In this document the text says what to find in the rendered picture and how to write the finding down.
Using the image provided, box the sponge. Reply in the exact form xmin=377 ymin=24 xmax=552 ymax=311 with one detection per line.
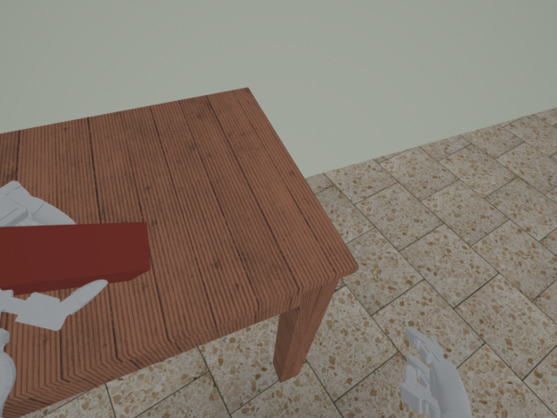
xmin=0 ymin=222 xmax=151 ymax=296

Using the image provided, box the robot right hand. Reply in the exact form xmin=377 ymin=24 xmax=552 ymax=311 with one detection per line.
xmin=400 ymin=327 xmax=472 ymax=418

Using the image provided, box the robot left hand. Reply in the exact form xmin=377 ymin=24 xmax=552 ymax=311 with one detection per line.
xmin=0 ymin=181 xmax=108 ymax=331

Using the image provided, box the table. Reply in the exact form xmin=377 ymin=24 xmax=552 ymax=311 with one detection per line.
xmin=0 ymin=87 xmax=359 ymax=418

